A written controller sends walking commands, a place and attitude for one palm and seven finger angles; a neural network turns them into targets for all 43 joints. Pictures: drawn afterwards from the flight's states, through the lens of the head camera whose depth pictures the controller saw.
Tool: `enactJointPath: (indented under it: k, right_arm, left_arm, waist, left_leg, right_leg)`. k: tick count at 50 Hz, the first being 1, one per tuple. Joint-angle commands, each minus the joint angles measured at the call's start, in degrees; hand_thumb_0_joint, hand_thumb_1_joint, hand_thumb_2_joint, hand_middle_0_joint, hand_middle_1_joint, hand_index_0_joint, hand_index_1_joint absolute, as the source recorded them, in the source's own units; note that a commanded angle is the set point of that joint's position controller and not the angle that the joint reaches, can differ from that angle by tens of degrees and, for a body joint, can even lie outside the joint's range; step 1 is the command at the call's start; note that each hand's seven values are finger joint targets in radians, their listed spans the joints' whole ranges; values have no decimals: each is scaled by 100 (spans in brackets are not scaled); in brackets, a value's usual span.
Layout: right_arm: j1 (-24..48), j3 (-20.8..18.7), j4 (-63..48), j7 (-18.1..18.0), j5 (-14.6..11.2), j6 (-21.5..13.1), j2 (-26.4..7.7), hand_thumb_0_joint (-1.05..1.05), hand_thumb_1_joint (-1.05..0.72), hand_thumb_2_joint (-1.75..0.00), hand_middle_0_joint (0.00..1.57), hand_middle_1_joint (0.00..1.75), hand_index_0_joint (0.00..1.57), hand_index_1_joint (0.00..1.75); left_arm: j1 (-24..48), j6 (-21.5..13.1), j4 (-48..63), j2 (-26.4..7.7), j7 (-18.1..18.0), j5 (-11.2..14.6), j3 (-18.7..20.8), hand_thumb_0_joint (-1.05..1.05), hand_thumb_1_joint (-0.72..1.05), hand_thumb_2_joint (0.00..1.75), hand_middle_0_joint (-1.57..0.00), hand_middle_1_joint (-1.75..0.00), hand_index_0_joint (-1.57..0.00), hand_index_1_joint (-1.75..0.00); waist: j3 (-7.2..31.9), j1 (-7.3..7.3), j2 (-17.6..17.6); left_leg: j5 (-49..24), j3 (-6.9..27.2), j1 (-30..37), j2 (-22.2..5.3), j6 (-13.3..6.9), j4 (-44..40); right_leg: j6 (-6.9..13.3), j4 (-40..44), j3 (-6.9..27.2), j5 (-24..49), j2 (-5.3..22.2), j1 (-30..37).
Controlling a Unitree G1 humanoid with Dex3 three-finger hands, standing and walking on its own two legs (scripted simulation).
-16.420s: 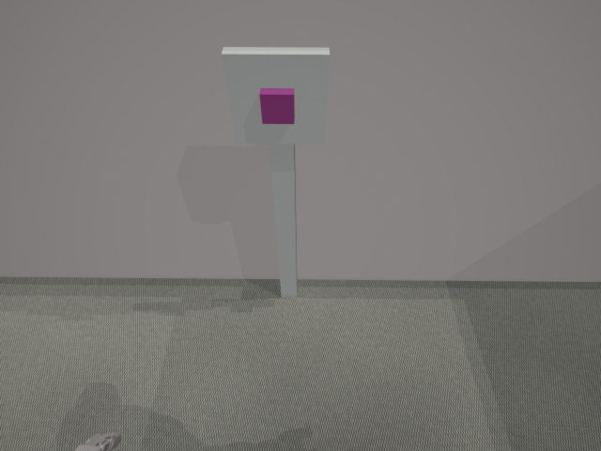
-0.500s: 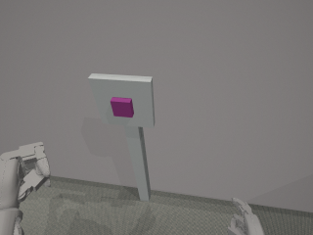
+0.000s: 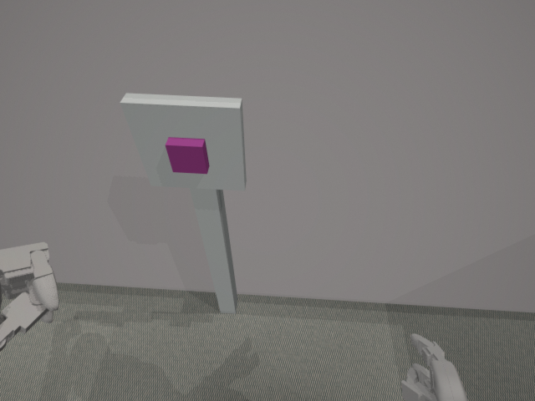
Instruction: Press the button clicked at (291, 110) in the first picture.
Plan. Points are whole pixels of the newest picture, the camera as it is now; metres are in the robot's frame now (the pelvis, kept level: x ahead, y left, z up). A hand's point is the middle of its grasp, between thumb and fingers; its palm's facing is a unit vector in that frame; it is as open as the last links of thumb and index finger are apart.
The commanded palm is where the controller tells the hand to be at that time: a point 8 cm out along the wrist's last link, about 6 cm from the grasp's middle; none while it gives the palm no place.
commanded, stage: step back with the hand held close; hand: left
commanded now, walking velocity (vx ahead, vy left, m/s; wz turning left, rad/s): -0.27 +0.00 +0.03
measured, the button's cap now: (188, 154) +0.51 +0.18 +0.08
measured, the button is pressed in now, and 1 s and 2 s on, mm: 0 0 0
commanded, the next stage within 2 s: stop stepping back and stand still in 0.78 s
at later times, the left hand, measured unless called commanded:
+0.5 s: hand out of the picture +0.13 +0.25 +0.16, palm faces +0.38 -0.80 -0.46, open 3.1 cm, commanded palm +0.06 +0.29 +0.18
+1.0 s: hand out of the picture +0.00 +0.25 +0.16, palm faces +0.37 -0.81 -0.45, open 3.1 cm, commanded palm -0.08 +0.29 +0.18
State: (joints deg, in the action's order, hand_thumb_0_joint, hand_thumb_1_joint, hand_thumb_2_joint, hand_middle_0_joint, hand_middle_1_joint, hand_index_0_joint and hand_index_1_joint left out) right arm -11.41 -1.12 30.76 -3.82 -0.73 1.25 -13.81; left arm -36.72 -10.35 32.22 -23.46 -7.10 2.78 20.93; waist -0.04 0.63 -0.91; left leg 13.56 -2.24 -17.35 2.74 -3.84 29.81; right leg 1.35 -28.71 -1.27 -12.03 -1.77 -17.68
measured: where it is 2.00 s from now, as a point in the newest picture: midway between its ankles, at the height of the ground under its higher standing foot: outside the picture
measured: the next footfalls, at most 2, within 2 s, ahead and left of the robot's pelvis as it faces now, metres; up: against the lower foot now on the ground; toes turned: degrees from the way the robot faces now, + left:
right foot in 0.38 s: -0.07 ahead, -0.12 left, +0.00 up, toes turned +3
left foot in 0.92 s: -0.18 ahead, +0.11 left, +0.00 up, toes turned +2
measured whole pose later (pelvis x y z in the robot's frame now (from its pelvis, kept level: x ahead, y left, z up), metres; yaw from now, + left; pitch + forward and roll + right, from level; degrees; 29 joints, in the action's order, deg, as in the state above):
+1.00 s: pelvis -0.19 +0.00 +0.00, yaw +3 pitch +2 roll +1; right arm -11.2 -1.1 32.8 -4.0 0.6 -2.9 -11.3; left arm -33.9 -12.3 34.7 -24.6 -8.1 0.8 21.7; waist -0.2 1.0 5.3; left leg 14.8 -1.3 -18.3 -0.1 0.1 30.8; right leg -1.2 -37.4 1.0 -16.5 0.3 -25.5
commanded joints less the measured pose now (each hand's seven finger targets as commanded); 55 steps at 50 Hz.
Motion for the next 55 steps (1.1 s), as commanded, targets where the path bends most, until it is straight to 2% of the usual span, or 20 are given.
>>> enactJointPath:
  k: [1,9,14,20,25,27,30,32,34,35,36,38,42,44,46,47,48,49,51,55]
  right_arm:
    - [537,-212,-961,-69,-3,-331,-668,0,-90,-90,20,30,20,30]
    - [424,-196,-955,-111,61,-494,-731,0,-90,-90,20,30,20,30]
    - [462,-167,-946,-161,109,-672,-720,0,-90,-90,20,30,20,30]
    - [389,-193,-699,-70,219,-870,-622,0,-90,-90,20,30,20,30]
    - [412,-203,-467,35,132,-910,-561,0,-90,-90,20,30,20,30]
    - [491,-221,-586,74,127,-863,-578,0,-90,-90,20,30,20,30]
    - [658,-204,-696,70,137,-791,-558,0,-90,-90,20,30,20,30]
    - [735,-211,-788,52,105,-701,-526,0,-90,-90,20,30,20,30]
    - [548,-345,-604,45,66,-577,-500,0,-90,-90,20,30,20,30]
    - [585,-333,-478,57,124,-497,-410,0,-90,-90,20,30,20,30]
    - [583,-267,-453,47,139,-462,-320,0,-90,-90,20,30,20,30]
    - [692,-141,-544,-36,139,-415,-189,0,-90,-90,20,30,20,30]
    - [622,-95,-497,-170,166,-479,-350,0,-90,-90,20,30,20,30]
    - [529,-155,-462,-199,136,-485,-419,0,-90,-90,20,30,20,30]
    - [304,-260,-749,-138,75,-562,-622,0,-90,-90,20,30,20,30]
    - [181,-311,-807,-68,27,-692,-601,0,-90,-90,20,30,20,30]
    - [291,-223,-856,-40,105,-824,-464,0,-90,-90,20,30,20,30]
    - [231,-207,-733,-27,204,-990,-430,0,-90,-90,20,30,20,30]
    - [86,-182,-555,37,131,-1131,-373,0,-90,-90,20,30,20,30]
    - [306,-85,-486,39,54,-1085,-477,0,-90,-90,20,30,20,30]
  left_arm:
    - [-32,-372,1107,-717,-169,-42,694,0,90,90,-130,-150,-130,-150]
    - [422,-543,1294,-769,-269,-193,697,0,90,90,-130,-150,-130,-150]
    - [513,-666,1452,-714,-306,-318,793,0,90,90,-130,-150,-130,-150]
    - [334,-817,1227,-561,-165,-243,725,0,90,90,-130,-150,-130,-150]
    - [129,-904,1628,-688,-110,-39,653,0,90,90,-130,-150,-130,-150]
    - [-170,-836,1737,-867,-107,41,827,0,90,90,-130,-150,-130,-150]
    - [-493,-730,1653,-947,-111,112,1074,0,90,90,-130,-150,-130,-150]
    - [-431,-689,1519,-1002,-106,114,1137,0,90,90,-130,-150,-130,-150]
    - [-83,-663,1447,-1127,-190,79,1133,0,90,90,-130,-150,-130,-150]
    - [70,-537,1141,-935,-274,12,962,0,90,90,-130,-150,-130,-150]
    - [171,-468,948,-776,-290,-41,806,0,90,90,-130,-150,-130,-150]
    - [331,-459,773,-737,-287,-157,658,0,90,90,-130,-150,-130,-150]
    - [714,-467,1076,-791,-340,-261,535,0,90,90,-130,-150,-130,-150]
    - [573,-525,1306,-931,-341,-238,593,0,90,90,-130,-150,-130,-150]
    - [437,-678,1822,-1031,-276,-211,722,0,90,90,-130,-150,-130,-150]
    - [155,-697,1803,-1092,-247,-203,885,0,90,90,-130,-150,-130,-150]
    - [103,-712,2095,-1102,-221,-130,939,0,90,90,-130,-150,-130,-150]
    - [146,-704,2197,-1212,-234,-137,1102,0,90,90,-130,-150,-130,-150]
    - [-113,-656,1915,-719,-296,-96,838,0,90,90,-130,-150,-130,-150]
    - [-39,-454,1115,-591,-310,-135,619,0,90,90,-130,-150,-130,-150]
  waist:
    - [675,-71,-183]
    - [209,26,-42]
    - [383,-65,-1046]
    - [230,-24,-507]
    - [1869,-95,-578]
    - [2033,-132,-761]
    - [1451,-164,-910]
    - [825,-92,-272]
    - [628,-40,1176]
    - [433,-57,1279]
    - [396,39,1023]
    - [337,38,794]
    - [532,-15,807]
    - [788,40,495]
    - [1270,-39,-623]
    - [1537,-72,-739]
    - [1367,-38,-1776]
    - [1119,-9,-2054]
    - [718,3,-928]
    - [318,58,-541]
  left_leg:
    - [-344,1056,-990,-960,-43,-743]
    - [1804,1150,-1317,-784,-95,-495]
    - [2723,2112,-2571,-1646,-363,-1977]
    - [1074,1895,-1901,-1606,-405,-1479]
    - [-3093,1148,889,-1294,-34,-475]
    - [-2854,1173,944,-1444,-127,-616]
    - [-633,1287,-480,-1572,-168,-1194]
    - [1353,978,-1349,-1099,96,-942]
    - [1035,412,-161,-114,627,2200]
    - [1116,567,-706,-131,582,3260]
    - [1103,631,-969,-222,552,3575]
    - [994,373,-954,-347,567,3015]
    - [1020,136,-532,-277,430,767]
    - [67,27,-35,-331,375,-672]
    - [-1609,803,461,-1239,13,-983]
    - [-2280,833,852,-1494,-75,-704]
    - [-2043,1383,530,-1731,-211,-1152]
    - [-1004,1887,38,-2043,-447,-1582]
    - [-1266,1362,169,-1847,-446,-1100]
    - [1072,601,-833,-1089,130,-911]
  right_leg:
    - [-63,-142,768,974,506,1134]
    - [55,529,1162,-1211,644,147]
    - [-205,-1422,393,-225,-69,1493]
    - [-145,-838,476,-487,-106,1183]
    - [-188,-288,459,760,34,537]
    - [-230,-498,405,-129,-37,417]
    - [-116,-453,284,-876,-84,895]
    - [124,217,669,-974,269,737]
    - [895,2098,2829,-2615,2038,-1833]
    - [1081,1975,2720,-1403,2343,-1670]
    - [933,1622,2158,-308,2110,-1394]
    - [663,1162,1426,1296,1571,-784]
    - [487,723,1261,2511,1392,165]
    - [188,314,1002,2574,1130,500]
    - [-285,-448,509,1209,322,524]
    - [-332,-713,264,504,151,210]
    - [-349,-1447,30,-800,100,-220]
    - [-342,-2491,182,-1603,43,-417]
    - [-264,-2033,282,-1441,158,-571]
    - [-207,527,-95,-550,136,1048]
